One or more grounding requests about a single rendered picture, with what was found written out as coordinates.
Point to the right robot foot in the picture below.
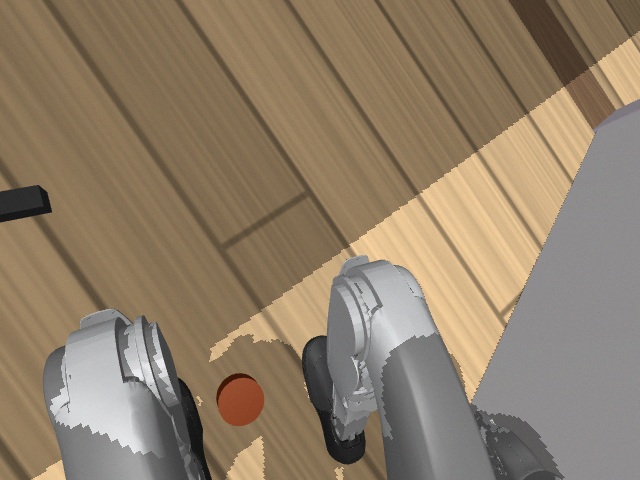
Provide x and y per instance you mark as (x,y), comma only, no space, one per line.
(320,386)

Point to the right robot hand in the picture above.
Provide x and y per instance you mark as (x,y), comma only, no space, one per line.
(510,457)

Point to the left robot foot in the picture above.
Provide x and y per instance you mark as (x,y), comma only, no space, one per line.
(195,430)

